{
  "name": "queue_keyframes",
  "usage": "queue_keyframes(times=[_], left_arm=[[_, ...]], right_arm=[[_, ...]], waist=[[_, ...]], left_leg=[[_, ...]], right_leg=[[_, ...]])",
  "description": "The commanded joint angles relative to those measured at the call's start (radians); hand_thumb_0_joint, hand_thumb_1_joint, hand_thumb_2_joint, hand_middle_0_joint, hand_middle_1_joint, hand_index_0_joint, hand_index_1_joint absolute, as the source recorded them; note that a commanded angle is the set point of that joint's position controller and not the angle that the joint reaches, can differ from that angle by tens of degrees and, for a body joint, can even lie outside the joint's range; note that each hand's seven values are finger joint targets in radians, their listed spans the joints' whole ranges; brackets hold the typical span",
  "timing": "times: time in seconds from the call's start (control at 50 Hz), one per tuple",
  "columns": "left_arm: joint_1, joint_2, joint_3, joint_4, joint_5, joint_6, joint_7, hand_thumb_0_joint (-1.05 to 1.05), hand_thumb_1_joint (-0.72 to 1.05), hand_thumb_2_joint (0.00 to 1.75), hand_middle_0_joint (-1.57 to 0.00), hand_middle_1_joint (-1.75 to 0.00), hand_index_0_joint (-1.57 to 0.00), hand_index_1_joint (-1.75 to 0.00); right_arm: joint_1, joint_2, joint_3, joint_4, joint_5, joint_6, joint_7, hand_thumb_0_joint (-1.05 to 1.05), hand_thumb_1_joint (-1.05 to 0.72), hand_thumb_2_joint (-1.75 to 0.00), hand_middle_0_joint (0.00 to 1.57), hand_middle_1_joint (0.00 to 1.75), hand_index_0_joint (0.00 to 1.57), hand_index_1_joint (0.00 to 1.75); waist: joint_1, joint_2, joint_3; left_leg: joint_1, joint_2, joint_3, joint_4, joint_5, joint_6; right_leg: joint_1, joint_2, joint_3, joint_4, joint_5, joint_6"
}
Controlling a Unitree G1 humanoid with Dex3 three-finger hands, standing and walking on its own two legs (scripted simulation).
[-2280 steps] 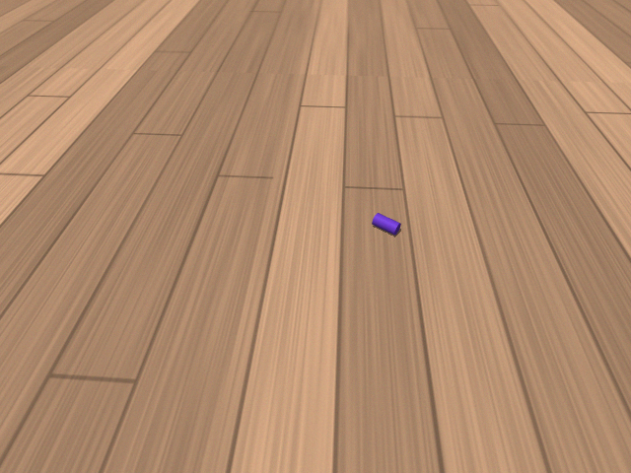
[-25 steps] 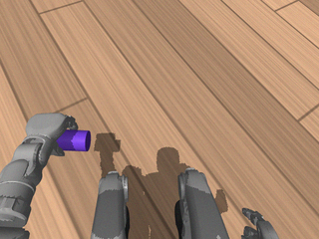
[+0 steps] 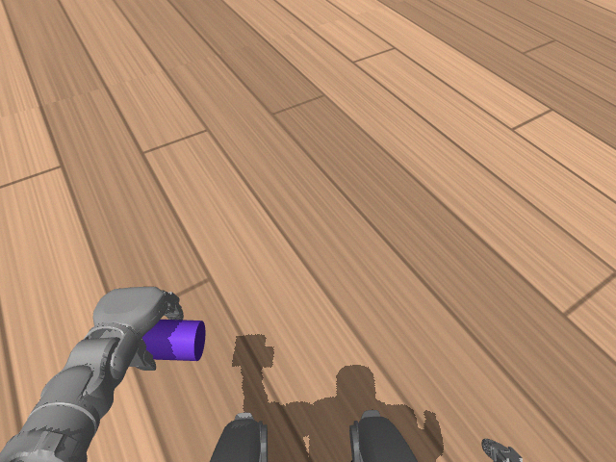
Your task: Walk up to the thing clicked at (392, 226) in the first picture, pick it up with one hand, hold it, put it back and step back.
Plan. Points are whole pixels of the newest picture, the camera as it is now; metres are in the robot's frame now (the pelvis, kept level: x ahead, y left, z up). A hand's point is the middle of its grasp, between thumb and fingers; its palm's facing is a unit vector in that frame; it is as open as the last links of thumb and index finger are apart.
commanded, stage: lift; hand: left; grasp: from above
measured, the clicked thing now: (162, 339) +0.33 +0.22 -0.10
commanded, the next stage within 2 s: hold in 0.40 s
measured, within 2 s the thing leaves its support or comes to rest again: neither
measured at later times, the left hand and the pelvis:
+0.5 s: hand (135, 304) +0.34 +0.23 +0.01, palm faces -0.48 -0.05 -0.87, open 8.6 cm; pelvis +0.03 +0.00 +0.07, yaw +0 degrees
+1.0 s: hand (134, 284) +0.35 +0.22 +0.04, palm faces -0.48 -0.03 -0.87, open 8.6 cm; pelvis +0.05 +0.00 +0.09, yaw +0 degrees
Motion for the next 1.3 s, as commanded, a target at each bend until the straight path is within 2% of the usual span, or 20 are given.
queue_keyframes(times=[0.0,0.06,0.1,0.14,0.2,0.26,0.3,0.36,0.44,0.48,0.6,0.8,0.86,0.9,1.0,1.1,1.18,1.2,1.22,1.28], left_arm=[[-0.35,0.198,0.086,-0.174,-0.002,-0.006,0.077,0.0,0.79,0.6,-1.17,-0.41,-1.16,-0.43],[-0.353,0.207,0.091,-0.163,0.009,0.004,0.092,0.0,0.78,0.62,-1.15,-0.45,-1.14,-0.46],[-0.363,0.193,0.069,-0.151,0.015,0.011,0.095,0.0,0.77,0.62,-1.15,-0.46,-1.14,-0.46],[-0.337,0.219,0.099,-0.128,0.023,0.018,0.1,0.0,0.76,0.63,-1.15,-0.45,-1.14,-0.46],[-0.366,0.165,0.055,-0.128,0.012,0.027,0.093,0.0,0.79,0.65,-1.17,-0.45,-1.16,-0.46],[-0.327,0.168,0.062,-0.109,0.006,0.036,0.087,0.0,0.75,0.63,-1.14,-0.44,-1.13,-0.45],[-0.343,0.139,0.033,-0.123,-0.002,0.036,0.072,0.0,0.74,0.62,-1.13,-0.43,-1.12,-0.44],[-0.305,0.167,0.055,-0.114,-0.006,0.03,0.052,0.0,0.76,0.6,-1.16,-0.4,-1.15,-0.41],[-0.335,0.139,0.034,-0.151,-0.009,0.021,0.042,0.0,0.73,0.61,-1.13,-0.43,-1.12,-0.43],[-0.344,0.176,0.064,-0.17,-0.011,0.013,0.046,0.0,0.74,0.62,-1.12,-0.44,-1.12,-0.45],[-0.341,0.173,0.061,-0.18,0.018,0.012,0.048,0.0,0.79,0.59,-1.16,-0.41,-1.16,-0.4],[-0.32,0.139,0.027,-0.203,-0.004,0.032,0.002,0.0,0.81,0.62,-1.18,-0.4,-1.18,-0.41],[-0.292,0.163,0.049,-0.206,-0.003,0.031,-0.015,0.0,0.8,0.58,-1.16,-0.39,-1.17,-0.38],[-0.302,0.148,0.038,-0.226,-0.006,0.027,-0.024,0.0,0.78,0.59,-1.16,-0.38,-1.16,-0.38],[-0.313,0.173,0.061,-0.25,-0.002,0.021,-0.025,0.0,0.78,0.59,-1.16,-0.38,-1.16,-0.38],[-0.308,0.167,0.058,-0.271,0.0,0.024,-0.023,0.0,0.79,0.63,-1.18,-0.37,-1.17,-0.38],[-0.309,0.16,0.052,-0.263,-0.004,0.032,-0.025,0.0,0.79,0.62,-1.17,-0.38,-1.17,-0.39],[-0.316,0.139,0.032,-0.27,-0.007,0.03,-0.031,0.0,0.78,0.62,-1.16,-0.38,-1.15,-0.39],[-0.315,0.152,0.042,-0.281,-0.011,0.03,-0.035,0.0,0.78,0.62,-1.16,-0.4,-1.15,-0.4],[-0.304,0.151,0.039,-0.288,-0.016,0.028,-0.045,0.0,0.78,0.59,-1.16,-0.38,-1.16,-0.38]], right_arm=[[0.022,-0.156,-0.052,-0.077,-0.001,-0.052,-0.012,0.0,-0.91,-0.9,0.2,0.3,0.2,0.3],[0.027,-0.155,-0.053,-0.074,-0.002,-0.054,-0.009,0.0,-0.91,-0.9,0.2,0.3,0.2,0.3],[0.028,-0.152,-0.05,-0.07,-0.002,-0.055,-0.004,0.0,-0.91,-0.9,0.2,0.3,0.2,0.3],[0.032,-0.16,-0.054,-0.07,-0.001,-0.052,-0.002,0.0,-0.91,-0.9,0.2,0.3,0.2,0.3],[0.026,-0.156,-0.053,-0.074,-0.005,-0.054,0.005,0.0,-0.91,-0.9,0.2,0.3,0.2,0.3],[0.029,-0.152,-0.055,-0.08,-0.002,-0.05,0.007,0.0,-0.91,-0.9,0.2,0.3,0.2,0.3],[0.024,-0.149,-0.055,-0.086,-0.002,-0.051,0.007,0.0,-0.91,-0.9,0.2,0.3,0.2,0.3],[0.026,-0.154,-0.059,-0.089,-0.001,-0.045,0.003,0.0,-0.91,-0.9,0.2,0.3,0.2,0.3],[0.024,-0.148,-0.056,-0.091,-0.003,-0.04,-0.001,0.0,-0.91,-0.9,0.2,0.3,0.2,0.3],[0.017,-0.152,-0.058,-0.095,-0.001,-0.039,-0.003,0.0,-0.91,-0.9,0.2,0.3,0.2,0.3],[0.004,-0.151,-0.059,-0.095,0.0,-0.03,-0.003,0.0,-0.9,-0.9,0.2,0.3,0.2,0.3],[-0.016,-0.153,-0.062,-0.103,0.005,-0.013,-0.006,0.0,-0.9,-0.9,0.2,0.3,0.2,0.3],[-0.026,-0.155,-0.063,-0.111,0.006,-0.005,-0.009,0.0,-0.9,-0.9,0.2,0.3,0.2,0.3],[-0.03,-0.152,-0.059,-0.12,0.006,-0.001,-0.009,0.0,-0.9,-0.9,0.2,0.3,0.2,0.3],[-0.049,-0.154,-0.058,-0.131,0.008,0.005,-0.011,0.0,-0.9,-0.9,0.2,0.3,0.2,0.3],[-0.047,-0.156,-0.059,-0.136,0.008,0.008,-0.013,0.0,-0.9,-0.9,0.2,0.3,0.2,0.3],[-0.063,-0.155,-0.057,-0.142,0.01,0.013,-0.015,0.0,-0.9,-0.9,0.2,0.3,0.2,0.3],[-0.056,-0.156,-0.056,-0.142,0.01,0.012,-0.014,0.0,-0.89,-0.9,0.2,0.3,0.2,0.3],[-0.064,-0.154,-0.056,-0.142,0.012,0.011,-0.014,0.0,-0.9,-0.9,0.2,0.3,0.2,0.3],[-0.073,-0.151,-0.053,-0.15,0.014,0.012,-0.015,0.0,-0.9,-0.9,0.2,0.3,0.2,0.3]], waist=[[-0.009,0.058,-0.3],[-0.001,0.055,-0.295],[0.001,0.054,-0.271],[0.018,0.033,-0.271],[0.01,0.051,-0.253],[0.024,0.026,-0.235],[0.016,0.029,-0.225],[0.027,0.003,-0.225],[0.017,0.002,-0.225],[0.025,0.01,-0.226],[0.029,0.029,-0.202],[0.028,-0.018,-0.2],[0.045,0.0,-0.201],[0.039,-0.004,-0.187],[0.05,0.006,-0.183],[0.049,0.006,-0.191],[0.049,-0.011,-0.155],[0.033,-0.009,-0.161],[0.052,-0.005,-0.162],[0.055,-0.006,-0.154]], left_leg=[[0.358,-0.043,0.01,-0.3,0.055,0.018],[0.418,-0.049,0.02,-0.346,0.118,0.015],[0.447,-0.051,0.02,-0.379,0.137,0.013],[0.479,-0.052,0.023,-0.403,0.171,0.013],[0.537,-0.045,0.015,-0.453,0.196,0.006],[0.554,-0.052,0.021,-0.488,0.21,0.009],[0.579,-0.052,0.023,-0.508,0.225,0.008],[0.615,-0.053,0.029,-0.53,0.27,0.011],[0.658,-0.055,0.035,-0.549,0.313,0.012],[0.674,-0.058,0.036,-0.564,0.318,0.01],[0.721,-0.056,0.038,-0.604,0.342,0.004],[0.774,-0.066,0.055,-0.633,0.422,0.014],[0.788,-0.064,0.057,-0.644,0.461,0.012],[0.787,-0.066,0.057,-0.651,0.453,0.013],[0.796,-0.064,0.054,-0.666,0.446,0.013],[0.815,-0.065,0.057,-0.671,0.473,0.015],[0.817,-0.065,0.06,-0.694,0.425,0.019],[0.823,-0.063,0.059,-0.697,0.414,0.019],[0.826,-0.062,0.057,-0.704,0.412,0.017],[0.833,-0.06,0.056,-0.719,0.399,0.017]], right_leg=[[0.21,0.043,-0.015,-0.27,0.072,-0.046],[0.278,0.043,-0.011,-0.321,0.123,-0.046],[0.303,0.041,-0.011,-0.35,0.14,-0.045],[0.338,0.041,-0.011,-0.375,0.167,-0.045],[0.365,0.042,-0.018,-0.404,0.187,-0.047],[0.422,0.04,-0.008,-0.449,0.197,-0.046],[0.434,0.04,-0.007,-0.469,0.213,-0.045],[0.475,0.038,-0.006,-0.497,0.249,-0.045],[0.505,0.036,0.0,-0.528,0.29,-0.043],[0.524,0.034,0.001,-0.541,0.293,-0.042],[0.544,0.035,-0.001,-0.57,0.301,-0.046],[0.635,0.032,0.01,-0.62,0.394,-0.035],[0.649,0.035,0.004,-0.62,0.416,-0.041],[0.658,0.033,0.005,-0.625,0.412,-0.04],[0.66,0.034,0.003,-0.634,0.398,-0.042],[0.677,0.033,0.004,-0.637,0.425,-0.042],[0.667,0.033,0.005,-0.665,0.384,-0.04],[0.67,0.033,0.004,-0.663,0.372,-0.041],[0.674,0.034,0.003,-0.667,0.367,-0.041],[0.685,0.036,0.001,-0.675,0.351,-0.042]])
